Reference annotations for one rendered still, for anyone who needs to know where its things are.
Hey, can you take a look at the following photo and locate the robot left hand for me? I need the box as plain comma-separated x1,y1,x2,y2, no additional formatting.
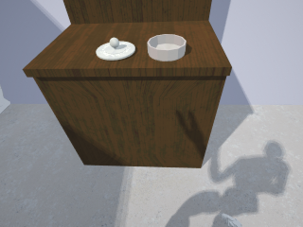
0,84,10,114

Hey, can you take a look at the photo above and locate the table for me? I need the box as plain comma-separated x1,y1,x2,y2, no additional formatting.
23,0,232,168

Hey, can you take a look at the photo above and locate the pot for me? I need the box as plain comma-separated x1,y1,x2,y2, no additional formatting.
147,34,187,61

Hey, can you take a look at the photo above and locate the lid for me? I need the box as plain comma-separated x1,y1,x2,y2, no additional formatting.
96,41,135,61

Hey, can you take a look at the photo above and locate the knob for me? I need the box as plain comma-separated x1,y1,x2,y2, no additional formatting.
109,37,119,48

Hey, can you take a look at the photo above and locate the robot right hand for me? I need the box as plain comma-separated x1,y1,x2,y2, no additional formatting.
222,213,242,227

